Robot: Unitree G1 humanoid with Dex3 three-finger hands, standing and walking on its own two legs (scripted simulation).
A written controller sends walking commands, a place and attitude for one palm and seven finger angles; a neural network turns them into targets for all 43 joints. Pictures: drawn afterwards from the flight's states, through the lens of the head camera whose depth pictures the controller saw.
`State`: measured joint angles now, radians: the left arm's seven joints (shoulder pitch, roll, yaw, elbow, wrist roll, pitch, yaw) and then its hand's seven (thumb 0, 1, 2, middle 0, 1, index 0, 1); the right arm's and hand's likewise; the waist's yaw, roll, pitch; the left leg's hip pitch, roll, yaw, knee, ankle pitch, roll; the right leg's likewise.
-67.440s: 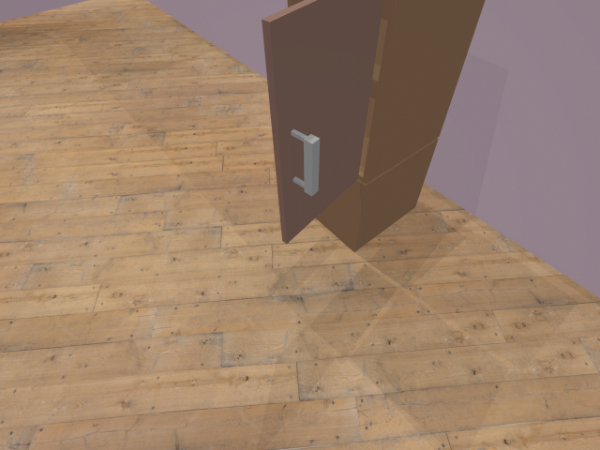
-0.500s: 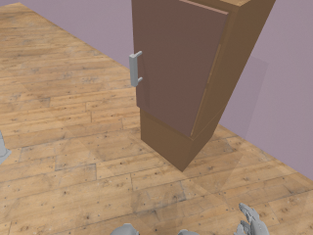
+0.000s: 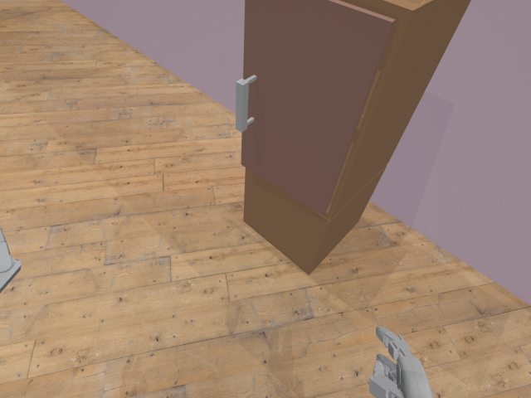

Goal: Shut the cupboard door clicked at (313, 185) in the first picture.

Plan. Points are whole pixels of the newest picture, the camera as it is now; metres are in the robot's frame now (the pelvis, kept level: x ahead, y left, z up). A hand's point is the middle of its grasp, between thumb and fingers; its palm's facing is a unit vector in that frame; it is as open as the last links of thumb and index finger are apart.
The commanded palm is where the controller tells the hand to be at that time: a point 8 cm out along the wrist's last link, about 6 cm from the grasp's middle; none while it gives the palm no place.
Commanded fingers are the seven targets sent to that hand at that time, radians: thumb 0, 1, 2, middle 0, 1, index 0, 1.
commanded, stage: stop stepping back and stand still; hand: left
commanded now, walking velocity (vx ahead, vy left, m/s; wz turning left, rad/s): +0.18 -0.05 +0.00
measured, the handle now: (246, 103) +0.85 +0.12 -0.06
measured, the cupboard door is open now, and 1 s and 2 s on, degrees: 5 5 5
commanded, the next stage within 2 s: let the arm hang, fingers relaxed in 1.42 s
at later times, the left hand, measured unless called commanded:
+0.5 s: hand (2, 340) +0.14 +0.26 +0.16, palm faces +0.43 -0.81 -0.40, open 7.4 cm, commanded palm +0.08 +0.29 +0.18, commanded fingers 0.00 0.90 0.90 -0.20 -0.30 -0.20 -0.30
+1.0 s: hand out of the picture +0.13 +0.29 +0.15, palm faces +0.44 -0.80 -0.40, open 7.4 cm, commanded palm +0.07 +0.31 +0.18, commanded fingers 0.00 0.90 0.90 -0.20 -0.30 -0.20 -0.30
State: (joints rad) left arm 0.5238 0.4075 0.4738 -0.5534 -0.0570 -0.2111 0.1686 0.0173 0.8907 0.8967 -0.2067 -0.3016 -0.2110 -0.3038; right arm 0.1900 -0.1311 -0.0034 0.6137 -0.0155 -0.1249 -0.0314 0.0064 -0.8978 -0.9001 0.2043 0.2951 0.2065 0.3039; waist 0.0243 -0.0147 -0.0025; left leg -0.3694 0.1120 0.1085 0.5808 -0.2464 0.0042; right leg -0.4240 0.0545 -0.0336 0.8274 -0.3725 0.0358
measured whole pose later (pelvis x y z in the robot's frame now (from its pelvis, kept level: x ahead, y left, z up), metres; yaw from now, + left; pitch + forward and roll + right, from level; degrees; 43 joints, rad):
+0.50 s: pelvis -0.09 +0.00 +0.01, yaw -4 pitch -1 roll +0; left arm 0.53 0.38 0.41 -0.38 -0.02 -0.17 0.20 0.02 0.89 0.90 -0.21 -0.30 -0.21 -0.30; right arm 0.34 -0.23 -0.01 0.65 -0.01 -0.10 -0.11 0.01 -0.90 -0.90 0.20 0.29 0.20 0.30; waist -0.05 -0.02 -0.08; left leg -0.29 0.00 0.03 0.48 -0.22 0.03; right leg -0.24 0.03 -0.01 0.55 -0.34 0.00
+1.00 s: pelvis -0.09 +0.02 +0.00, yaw -4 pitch -1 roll +0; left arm 0.48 0.37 0.40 -0.38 -0.02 -0.18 0.18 0.02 0.89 0.90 -0.21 -0.30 -0.21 -0.30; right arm 0.25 -0.20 0.01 0.64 0.00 -0.11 -0.09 0.01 -0.90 -0.90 0.20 0.29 0.20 0.30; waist 0.00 -0.02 -0.02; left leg -0.28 0.02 0.07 0.52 -0.22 0.02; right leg -0.23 -0.01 0.00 0.55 -0.30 0.01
